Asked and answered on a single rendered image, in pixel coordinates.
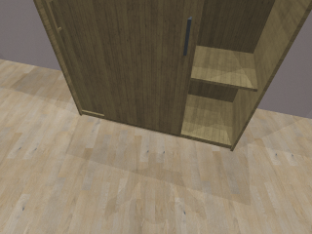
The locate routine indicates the handle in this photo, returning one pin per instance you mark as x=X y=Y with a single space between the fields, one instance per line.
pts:
x=52 y=18
x=187 y=34

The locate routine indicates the wardrobe door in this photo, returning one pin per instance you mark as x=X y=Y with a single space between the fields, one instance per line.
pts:
x=74 y=53
x=135 y=49

